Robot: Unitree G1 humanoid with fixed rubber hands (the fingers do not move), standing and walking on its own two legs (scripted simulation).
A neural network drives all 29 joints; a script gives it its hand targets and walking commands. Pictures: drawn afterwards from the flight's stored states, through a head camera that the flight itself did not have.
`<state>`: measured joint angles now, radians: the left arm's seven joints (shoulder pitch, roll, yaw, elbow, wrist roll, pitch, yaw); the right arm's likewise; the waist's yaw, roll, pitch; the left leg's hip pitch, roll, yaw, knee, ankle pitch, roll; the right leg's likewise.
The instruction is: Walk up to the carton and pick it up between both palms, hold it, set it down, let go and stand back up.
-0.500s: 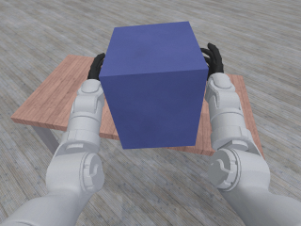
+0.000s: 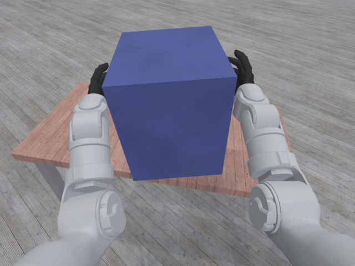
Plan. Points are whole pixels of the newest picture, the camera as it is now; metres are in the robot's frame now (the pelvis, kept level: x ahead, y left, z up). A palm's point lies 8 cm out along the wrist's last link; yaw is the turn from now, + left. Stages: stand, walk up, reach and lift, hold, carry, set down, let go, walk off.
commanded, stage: reach and lift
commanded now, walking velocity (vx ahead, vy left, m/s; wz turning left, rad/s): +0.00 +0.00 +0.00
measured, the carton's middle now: (172, 103) +0.45 +0.01 +0.16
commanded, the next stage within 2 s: hold in 1.74 s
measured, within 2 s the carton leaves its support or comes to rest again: neither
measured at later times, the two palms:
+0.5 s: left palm (95, 104) +0.40 +0.18 +0.20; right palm (237, 91) +0.42 -0.13 +0.22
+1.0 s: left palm (91, 110) +0.39 +0.19 +0.20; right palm (235, 98) +0.41 -0.12 +0.21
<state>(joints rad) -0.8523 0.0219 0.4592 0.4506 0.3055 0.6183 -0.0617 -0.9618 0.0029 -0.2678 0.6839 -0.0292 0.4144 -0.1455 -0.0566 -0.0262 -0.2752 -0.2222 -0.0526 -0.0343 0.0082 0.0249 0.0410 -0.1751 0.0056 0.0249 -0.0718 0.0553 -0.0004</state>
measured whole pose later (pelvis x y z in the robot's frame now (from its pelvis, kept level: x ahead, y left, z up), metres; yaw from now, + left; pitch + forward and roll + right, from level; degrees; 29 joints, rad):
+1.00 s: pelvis +0.00 -0.01 +0.00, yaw +1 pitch +8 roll +0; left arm -0.73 -0.03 0.39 0.16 0.30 0.76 -0.05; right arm -0.81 0.00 -0.18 0.46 0.06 0.46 -0.16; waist -0.03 -0.04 -0.19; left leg -0.15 -0.05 -0.06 -0.02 0.03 0.03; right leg -0.10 0.01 0.00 -0.09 0.05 -0.01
